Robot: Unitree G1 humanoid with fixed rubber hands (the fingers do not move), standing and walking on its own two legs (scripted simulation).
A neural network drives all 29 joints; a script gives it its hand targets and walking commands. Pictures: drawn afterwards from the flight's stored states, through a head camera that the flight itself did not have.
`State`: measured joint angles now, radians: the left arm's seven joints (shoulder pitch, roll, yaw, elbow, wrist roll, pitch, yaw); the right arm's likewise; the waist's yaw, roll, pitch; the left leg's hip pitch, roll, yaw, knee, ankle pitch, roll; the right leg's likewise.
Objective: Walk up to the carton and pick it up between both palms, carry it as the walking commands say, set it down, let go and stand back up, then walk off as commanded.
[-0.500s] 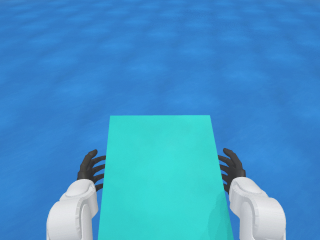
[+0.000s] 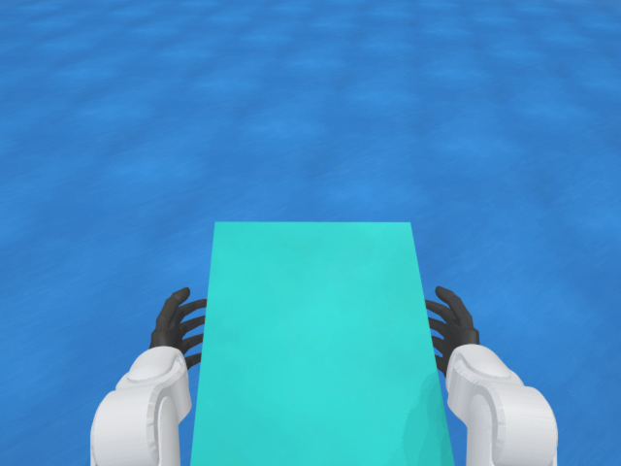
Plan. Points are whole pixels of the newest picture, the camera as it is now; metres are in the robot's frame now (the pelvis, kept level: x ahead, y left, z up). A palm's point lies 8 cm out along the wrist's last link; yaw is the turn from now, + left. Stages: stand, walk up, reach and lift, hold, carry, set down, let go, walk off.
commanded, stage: carry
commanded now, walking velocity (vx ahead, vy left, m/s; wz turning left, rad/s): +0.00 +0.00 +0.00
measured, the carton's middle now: (311, 365) +0.26 +0.01 +0.02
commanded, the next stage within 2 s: hold in 1.42 s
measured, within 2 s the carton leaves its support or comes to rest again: neither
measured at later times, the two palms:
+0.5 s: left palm (171, 344) +0.25 +0.17 +0.09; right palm (449, 344) +0.25 -0.15 +0.09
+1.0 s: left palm (164, 343) +0.25 +0.18 +0.09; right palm (439, 344) +0.25 -0.14 +0.09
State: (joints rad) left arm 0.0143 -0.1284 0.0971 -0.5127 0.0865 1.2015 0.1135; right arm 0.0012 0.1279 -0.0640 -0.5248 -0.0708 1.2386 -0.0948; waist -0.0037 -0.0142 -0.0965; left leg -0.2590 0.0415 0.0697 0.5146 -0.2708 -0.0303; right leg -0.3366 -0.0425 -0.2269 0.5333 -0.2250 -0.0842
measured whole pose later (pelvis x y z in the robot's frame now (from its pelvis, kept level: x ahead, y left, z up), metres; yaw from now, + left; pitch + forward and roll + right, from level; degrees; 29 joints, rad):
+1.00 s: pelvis +0.01 +0.02 +0.00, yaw -1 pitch +2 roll +1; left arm -0.02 -0.13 0.11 -0.41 0.10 1.12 0.11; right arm -0.03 0.13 -0.07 -0.42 -0.09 1.15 -0.09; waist 0.00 0.00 -0.10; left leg -0.26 0.03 0.08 0.53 -0.29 -0.01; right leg -0.34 -0.05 -0.21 0.54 -0.23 -0.06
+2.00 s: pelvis -0.03 +0.03 +0.00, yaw +0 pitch -7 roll +0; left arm -0.33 -0.12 0.31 0.50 0.31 0.53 0.01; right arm -0.33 0.17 -0.32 0.41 -0.28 0.58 -0.06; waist -0.04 0.02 0.08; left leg -0.18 -0.01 0.01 0.58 -0.28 0.03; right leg -0.23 0.02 -0.05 0.54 -0.19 -0.04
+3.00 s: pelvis -0.04 +0.03 -0.11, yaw +1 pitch +33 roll +1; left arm -0.59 -0.08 0.35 0.61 0.21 0.25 0.09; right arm -0.52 0.19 -0.42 0.44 -0.26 0.27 -0.09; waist -0.03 0.02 -0.19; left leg -1.30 -0.04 0.02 1.15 -0.43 0.02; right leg -1.36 0.02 -0.01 1.13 -0.34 -0.03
